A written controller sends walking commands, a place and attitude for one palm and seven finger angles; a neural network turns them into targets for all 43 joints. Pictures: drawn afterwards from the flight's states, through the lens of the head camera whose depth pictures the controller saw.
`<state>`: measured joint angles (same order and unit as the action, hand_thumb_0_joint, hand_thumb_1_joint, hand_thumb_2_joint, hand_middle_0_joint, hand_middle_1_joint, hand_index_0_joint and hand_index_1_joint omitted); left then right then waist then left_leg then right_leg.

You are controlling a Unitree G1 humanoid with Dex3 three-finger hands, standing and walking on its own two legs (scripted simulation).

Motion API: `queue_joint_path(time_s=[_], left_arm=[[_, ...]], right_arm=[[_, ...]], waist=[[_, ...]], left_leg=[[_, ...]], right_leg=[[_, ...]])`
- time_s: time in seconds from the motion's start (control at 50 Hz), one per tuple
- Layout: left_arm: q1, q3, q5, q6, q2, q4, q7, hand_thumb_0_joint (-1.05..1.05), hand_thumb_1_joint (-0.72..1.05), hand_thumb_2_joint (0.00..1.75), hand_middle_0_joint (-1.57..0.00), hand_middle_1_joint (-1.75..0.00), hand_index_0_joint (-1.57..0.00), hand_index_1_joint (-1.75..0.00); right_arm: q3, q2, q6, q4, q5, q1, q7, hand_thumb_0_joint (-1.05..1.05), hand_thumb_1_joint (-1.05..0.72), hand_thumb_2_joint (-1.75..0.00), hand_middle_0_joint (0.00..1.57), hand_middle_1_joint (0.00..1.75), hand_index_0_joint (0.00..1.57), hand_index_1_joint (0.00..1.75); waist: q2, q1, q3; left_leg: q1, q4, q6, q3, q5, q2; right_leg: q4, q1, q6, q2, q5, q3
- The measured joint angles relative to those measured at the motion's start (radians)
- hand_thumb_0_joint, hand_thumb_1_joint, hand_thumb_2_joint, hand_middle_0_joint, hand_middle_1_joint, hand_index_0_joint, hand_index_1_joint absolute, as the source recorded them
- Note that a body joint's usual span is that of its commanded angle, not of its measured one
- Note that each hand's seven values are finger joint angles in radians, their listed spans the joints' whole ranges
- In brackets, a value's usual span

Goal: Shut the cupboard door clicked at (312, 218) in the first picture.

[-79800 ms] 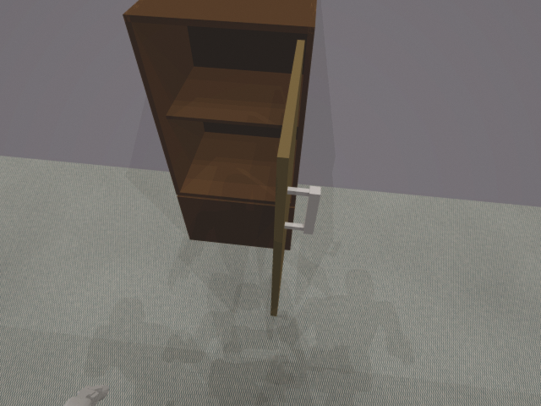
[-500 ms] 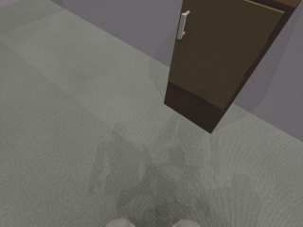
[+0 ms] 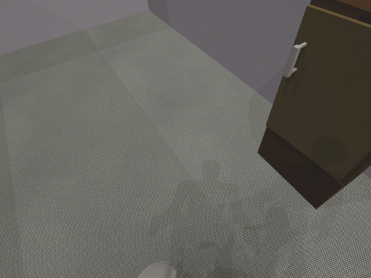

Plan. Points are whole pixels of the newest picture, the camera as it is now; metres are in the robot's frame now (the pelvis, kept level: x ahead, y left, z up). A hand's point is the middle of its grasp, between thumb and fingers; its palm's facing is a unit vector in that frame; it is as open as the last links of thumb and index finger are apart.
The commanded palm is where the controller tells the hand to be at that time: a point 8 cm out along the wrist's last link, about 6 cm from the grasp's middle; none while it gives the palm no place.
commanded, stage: walk to a spot facing it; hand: left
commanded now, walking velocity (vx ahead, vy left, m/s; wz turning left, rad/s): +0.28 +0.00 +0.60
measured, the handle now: (295, 60) +0.84 -0.38 -0.02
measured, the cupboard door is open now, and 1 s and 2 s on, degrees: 4 4 4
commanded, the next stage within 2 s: turn to face it in 0.38 s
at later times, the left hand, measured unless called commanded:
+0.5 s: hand out of the picture +0.10 +0.25 -0.19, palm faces +0.39 -0.89 -0.22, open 7.4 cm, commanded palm none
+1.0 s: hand (108, 201) +0.35 +0.27 -0.18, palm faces +0.18 -0.96 -0.21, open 7.3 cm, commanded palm none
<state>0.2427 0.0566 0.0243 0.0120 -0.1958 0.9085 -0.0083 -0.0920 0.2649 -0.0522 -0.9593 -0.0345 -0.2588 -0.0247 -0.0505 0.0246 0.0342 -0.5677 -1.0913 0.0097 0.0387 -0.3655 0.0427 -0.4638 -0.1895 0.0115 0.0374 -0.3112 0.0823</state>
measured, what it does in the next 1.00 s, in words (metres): walks ahead: left foot, then right foot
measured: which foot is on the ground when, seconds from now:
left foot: up 0.00-0.32, down 0.34-0.92, up 0.94-1.00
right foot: down 0.00-0.34, up 0.36-0.86, down 0.88-1.00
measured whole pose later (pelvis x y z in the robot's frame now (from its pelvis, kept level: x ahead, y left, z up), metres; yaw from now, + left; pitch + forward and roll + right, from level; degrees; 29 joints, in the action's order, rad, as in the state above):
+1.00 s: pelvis +0.31 +0.08 -0.01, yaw +8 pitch -1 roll +0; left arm 0.20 0.05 0.02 -0.01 -0.15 0.92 -0.02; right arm -0.04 0.17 -0.04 -1.01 -0.01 -0.25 0.03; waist -0.02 0.00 0.13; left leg -0.38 -1.14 0.02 -0.06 -0.52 -0.02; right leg -0.59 -0.28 0.06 -0.04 -0.30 0.03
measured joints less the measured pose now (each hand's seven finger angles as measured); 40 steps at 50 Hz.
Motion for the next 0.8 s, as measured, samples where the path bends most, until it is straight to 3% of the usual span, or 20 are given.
queue_joint_path(time_s=[0.08, 0.18, 0.28, 0.34, 0.36, 0.4, 0.42, 0.46, 0.54, 0.6, 0.7, 0.8], left_arm=[[0.071, -0.005, -0.001, 0.023, 0.023, 0.041, -0.004, 0.0, 0.9, 0.9, -0.2, -0.3, -0.2, -0.3], [0.147, -0.014, 0.004, 0.043, 0.042, 0.068, -0.01, 0.0, 0.9, 0.9, -0.2, -0.3, -0.2, -0.3], [0.221, -0.017, 0.004, 0.041, 0.039, 0.095, -0.01, 0.0, 0.9, 0.9, -0.2, -0.3, -0.2, -0.3], [0.266, -0.018, -0.002, 0.029, 0.033, 0.117, -0.003, 0.0, 0.9, 0.9, -0.2, -0.3, -0.21, -0.3], [0.272, -0.018, -0.007, 0.019, 0.03, 0.121, 0.004, 0.0, 0.9, 0.9, -0.2, -0.3, -0.21, -0.3], [0.229, -0.012, -0.013, -0.012, 0.013, 0.118, 0.007, 0.0, 0.9, 0.9, -0.2, -0.3, -0.21, -0.3], [0.201, -0.006, -0.012, -0.02, 0.006, 0.107, 0.005, 0.01, 0.9, 0.9, -0.2, -0.3, -0.21, -0.3], [0.14, 0.006, -0.006, -0.022, -0.003, 0.078, 0.004, 0.01, 0.9, 0.9, -0.2, -0.3, -0.2, -0.3], [0.016, 0.017, 0.001, -0.014, -0.011, 0.011, 0.004, 0.01, 0.91, 0.9, -0.19, -0.3, -0.2, -0.3], [-0.042, 0.012, 0.0, -0.012, -0.012, -0.01, -0.004, 0.0, 0.91, 0.9, -0.19, -0.3, -0.2, -0.3], [-0.074, 0.0, -0.006, -0.029, 0.0, 0.011, -0.011, 0.0, 0.91, 0.9, -0.19, -0.3, -0.2, -0.3], [-0.067, -0.006, -0.005, -0.055, 0.027, 0.032, 0.0, 0.0, 0.91, 0.9, -0.19, -0.3, -0.2, -0.3]], right_arm=[[0.0, 0.009, 0.007, 0.022, 0.003, 0.032, -0.016, 0.0, -0.91, -0.9, 0.19, 0.3, 0.19, 0.3], [0.013, 0.006, -0.001, 0.034, 0.007, 0.102, -0.026, 0.0, -0.91, -0.9, 0.19, 0.3, 0.19, 0.3], [0.037, -0.011, 0.008, 0.066, 0.006, 0.202, -0.034, 0.0, -0.91, -0.9, 0.19, 0.3, 0.19, 0.3], [0.049, -0.012, 0.04, 0.107, 0.002, 0.227, -0.033, 0.0, -0.91, -0.9, 0.19, 0.3, 0.19, 0.3], [0.05, -0.009, 0.056, 0.123, 0.0, 0.224, -0.03, 0.0, -0.91, -0.9, 0.19, 0.3, 0.19, 0.3], [0.052, -0.01, 0.073, 0.13, 0.01, 0.217, -0.017, 0.0, -0.91, -0.9, 0.19, 0.3, 0.2, 0.3], [0.056, -0.012, 0.074, 0.127, 0.012, 0.207, -0.011, 0.0, -0.91, -0.9, 0.19, 0.3, 0.2, 0.3], [0.062, -0.018, 0.075, 0.116, 0.012, 0.181, 0.002, 0.0, -0.91, -0.9, 0.19, 0.3, 0.2, 0.3], [0.072, -0.04, 0.08, 0.076, 0.015, 0.126, 0.021, 0.0, -0.91, -0.9, 0.19, 0.3, 0.2, 0.3], [0.08, -0.07, 0.081, 0.04, 0.019, 0.085, 0.033, 0.0, -0.91, -0.9, 0.2, 0.3, 0.2, 0.3], [0.08, -0.105, 0.081, -0.015, 0.019, 0.016, 0.052, 0.0, -0.92, -0.9, 0.2, 0.3, 0.2, 0.3], [0.077, -0.117, 0.068, -0.044, 0.01, -0.022, 0.061, 0.0, -0.91, -0.9, 0.2, 0.3, 0.2, 0.3]], waist=[[0.011, 0.003, 0.018], [0.021, -0.024, 0.059], [0.048, -0.066, 0.101], [0.047, -0.067, 0.101], [0.035, -0.056, 0.093], [0.046, -0.062, 0.106], [0.052, -0.07, 0.11], [0.061, -0.072, 0.108], [0.069, -0.059, 0.1], [0.075, -0.047, 0.08], [0.085, -0.03, 0.038], [0.073, -0.016, 0.033]], left_leg=[[-0.063, -0.065, 0.013, -0.04, 0.089, -0.062], [-0.081, 0.052, 0.0, -0.086, 0.118, -0.095], [-0.009, 0.302, -0.042, -0.173, 0.095, -0.06], [0.109, 0.451, -0.092, -0.21, 0.116, -0.016], [0.108, 0.446, -0.117, -0.202, 0.177, -0.017], [0.108, 0.378, -0.147, -0.191, 0.121, 0.002], [0.127, 0.381, -0.151, -0.186, 0.094, 0.009], [0.173, 0.428, -0.141, -0.169, 0.083, 0.024], [0.266, 0.554, -0.137, -0.125, 0.119, 0.045], [0.333, 0.624, -0.133, -0.105, 0.126, 0.042], [0.429, 0.681, -0.117, -0.115, 0.094, 0.029], [0.478, 0.649, -0.105, -0.174, 0.014, 0.007]], right_leg=[[0.076, 0.097, -0.007, 0.032, -0.008, 0.061], [0.109, 0.199, -0.028, 0.054, -0.057, 0.155], [0.079, 0.264, -0.061, 0.08, -0.135, 0.224], [-0.149, 0.217, -0.075, 0.12, -0.199, 0.241], [-0.332, 0.147, -0.071, 0.124, -0.207, 0.212], [-0.677, -0.011, -0.06, 0.113, -0.204, 0.08], [-0.783, -0.085, -0.057, 0.106, -0.182, 0.035], [-0.859, -0.208, -0.058, 0.108, -0.113, -0.014], [-0.767, -0.367, -0.074, 0.114, 0.003, -0.069], [-0.676, -0.416, -0.078, 0.097, 0.065, -0.091], [-0.508, -0.381, -0.06, 0.042, 0.142, -0.1], [-0.343, -0.275, -0.033, -0.002, 0.096, -0.049]])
